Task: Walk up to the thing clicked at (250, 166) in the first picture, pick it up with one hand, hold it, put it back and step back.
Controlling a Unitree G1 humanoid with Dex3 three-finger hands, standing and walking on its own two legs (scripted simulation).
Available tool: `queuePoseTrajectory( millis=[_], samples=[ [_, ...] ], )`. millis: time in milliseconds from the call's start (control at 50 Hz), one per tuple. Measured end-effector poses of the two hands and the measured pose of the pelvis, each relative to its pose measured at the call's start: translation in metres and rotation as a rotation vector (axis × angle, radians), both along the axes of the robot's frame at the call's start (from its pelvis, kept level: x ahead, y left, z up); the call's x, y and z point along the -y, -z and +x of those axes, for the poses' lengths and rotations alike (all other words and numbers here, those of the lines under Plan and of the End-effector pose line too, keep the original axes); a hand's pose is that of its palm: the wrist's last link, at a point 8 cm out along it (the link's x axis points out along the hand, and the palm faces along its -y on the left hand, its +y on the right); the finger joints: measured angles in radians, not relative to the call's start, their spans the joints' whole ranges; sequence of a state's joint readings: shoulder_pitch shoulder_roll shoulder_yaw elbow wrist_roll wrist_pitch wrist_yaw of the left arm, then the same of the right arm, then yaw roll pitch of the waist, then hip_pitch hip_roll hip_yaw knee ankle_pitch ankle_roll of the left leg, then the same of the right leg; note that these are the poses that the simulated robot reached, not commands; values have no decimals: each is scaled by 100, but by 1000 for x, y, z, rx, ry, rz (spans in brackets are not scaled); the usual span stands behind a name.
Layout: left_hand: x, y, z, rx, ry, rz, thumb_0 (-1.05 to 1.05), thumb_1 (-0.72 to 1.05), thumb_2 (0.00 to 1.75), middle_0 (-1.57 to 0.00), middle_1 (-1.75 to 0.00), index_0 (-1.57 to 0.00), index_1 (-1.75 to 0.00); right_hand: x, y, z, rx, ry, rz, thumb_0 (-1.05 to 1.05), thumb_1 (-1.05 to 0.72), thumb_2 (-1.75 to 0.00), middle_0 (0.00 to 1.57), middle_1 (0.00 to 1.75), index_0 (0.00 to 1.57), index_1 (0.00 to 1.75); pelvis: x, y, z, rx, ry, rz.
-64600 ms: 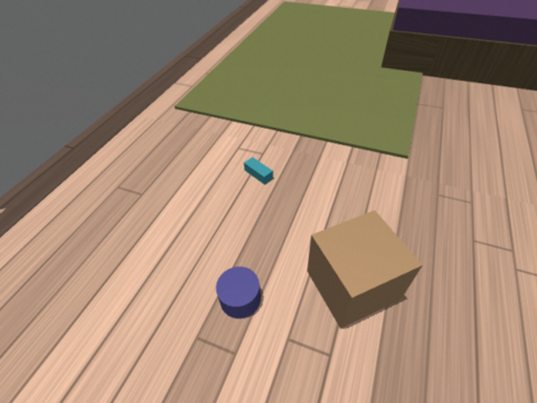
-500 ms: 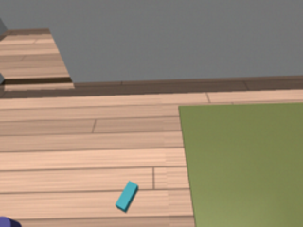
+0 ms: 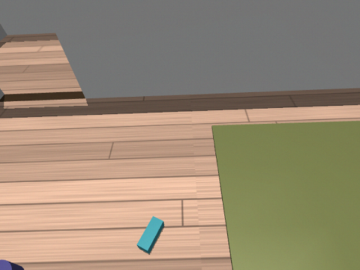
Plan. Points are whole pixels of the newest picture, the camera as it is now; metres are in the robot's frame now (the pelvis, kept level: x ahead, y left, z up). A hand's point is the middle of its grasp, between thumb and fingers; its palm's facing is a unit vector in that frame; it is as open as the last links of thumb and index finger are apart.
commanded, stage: stand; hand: left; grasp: from above
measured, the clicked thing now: (151, 234) +0.44 +0.22 -0.75
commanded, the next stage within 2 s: step back in 0.78 s
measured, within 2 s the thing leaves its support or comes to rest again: neither
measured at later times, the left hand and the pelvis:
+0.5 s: hand out of the picture +0.06 +0.25 -0.16, palm faces +0.00 -0.94 -0.34, open 7.4 cm; pelvis +0.00 +0.00 +0.00, yaw +0 degrees
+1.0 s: hand out of the picture +0.08 +0.26 -0.16, palm faces -0.02 -0.92 -0.40, open 7.4 cm; pelvis -0.03 -0.01 -0.02, yaw -1 degrees
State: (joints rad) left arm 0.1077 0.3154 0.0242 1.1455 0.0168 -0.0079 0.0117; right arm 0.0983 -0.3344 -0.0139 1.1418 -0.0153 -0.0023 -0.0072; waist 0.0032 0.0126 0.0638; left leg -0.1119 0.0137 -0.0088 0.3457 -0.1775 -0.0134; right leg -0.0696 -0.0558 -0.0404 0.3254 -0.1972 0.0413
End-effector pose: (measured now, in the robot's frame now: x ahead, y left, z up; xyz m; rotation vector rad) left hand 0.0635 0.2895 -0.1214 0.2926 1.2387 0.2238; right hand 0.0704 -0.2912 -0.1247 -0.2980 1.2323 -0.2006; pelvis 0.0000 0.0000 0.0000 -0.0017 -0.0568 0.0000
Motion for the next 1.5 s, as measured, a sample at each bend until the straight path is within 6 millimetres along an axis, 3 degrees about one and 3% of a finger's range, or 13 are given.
queuePoseTrajectory(
  millis=[460, 800, 960, 1060, 1200, 1360, 1440, 1500],
  samples=[
    [-1, 0, -6, -25, 4, 1, 0, 91, 90, -20, -30, -20, -30, 4, 0, -6, -24, 3, 0, 1, -90, -90, 20, 30, 20, 30, 2, 0, 2, -11, 0, 2],
    [2, 0, 6, -3, 15, -2, 0, 91, 90, -20, -30, -20, -30, 8, -1, -1, -14, 9, 0, 1, -90, -90, 20, 30, 20, 30, 4, 0, 4, -16, 4, 1],
    [-13, 3, 10, 32, 28, 50, 0, 91, 90, -20, -30, -20, -30, 23, 3, -2, 17, 22, -17, 1, -90, -90, 20, 30, 20, 30, 7, 12, -23, -26, 8, 6],
    [-13, 5, 2, 47, 59, 81, 0, 91, 90, -20, -30, -20, -30, 37, 11, -9, 45, 14, -27, 1, -90, -90, 20, 30, 20, 30, 15, 23, -43, -25, 11, 13],
    [-9, 6, -26, 46, 82, 86, 0, 91, 90, -20, -30, -20, -30, 42, 18, -35, 36, 11, -32, 1, -90, -90, 20, 30, 20, 30, 11, 28, -69, -21, 5, 24],
    [-32, 19, -32, 136, 71, 54, 0, 90, 90, -21, -30, -20, -30, 16, 17, -105, -85, -23, -83, 1, -90, -90, 20, 30, 20, 30, -13, 35, -98, -40, -37, 12],
    [-39, 22, -48, 108, 51, 39, 0, 91, 90, -20, -30, -20, -30, -1, 3, -136, -114, -17, -83, 1, -90, -90, 20, 30, 20, 30, -20, 25, -113, -26, -25, -7],
    [-39, 19, -64, 87, 48, 29, 0, 91, 90, -20, -30, -20, -30, -6, -5, -149, -107, -2, -93, 1, -90, -90, 20, 30, 20, 30, -22, 18, -122, -34, -13, -12]
  ],
)
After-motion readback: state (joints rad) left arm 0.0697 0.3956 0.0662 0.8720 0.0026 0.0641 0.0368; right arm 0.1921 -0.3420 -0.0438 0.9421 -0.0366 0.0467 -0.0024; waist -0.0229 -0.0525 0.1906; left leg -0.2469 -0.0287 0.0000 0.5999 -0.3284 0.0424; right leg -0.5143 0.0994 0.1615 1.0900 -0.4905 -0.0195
